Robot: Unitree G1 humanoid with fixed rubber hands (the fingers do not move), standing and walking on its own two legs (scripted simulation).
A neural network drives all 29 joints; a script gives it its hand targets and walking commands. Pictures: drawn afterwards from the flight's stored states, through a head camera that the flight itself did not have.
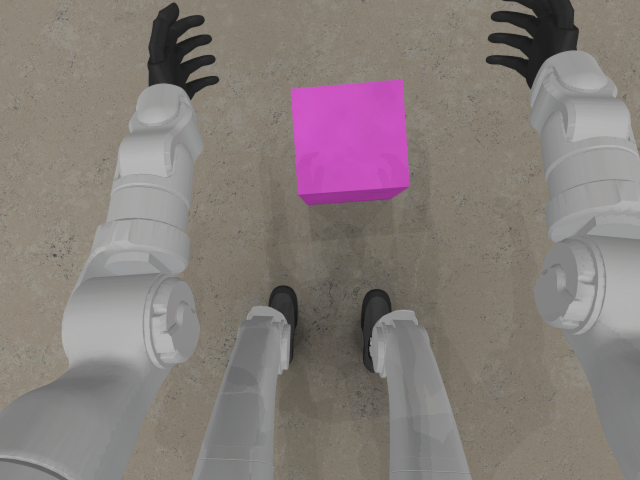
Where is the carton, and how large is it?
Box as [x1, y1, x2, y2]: [291, 79, 409, 204]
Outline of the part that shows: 402,79 291,89 298,194 307,204 391,198 409,186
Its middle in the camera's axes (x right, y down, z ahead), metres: +0.06 -0.19 +0.84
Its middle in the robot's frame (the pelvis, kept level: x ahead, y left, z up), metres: +0.54 -0.02 -0.53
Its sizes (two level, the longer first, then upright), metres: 0.210 0.200 0.250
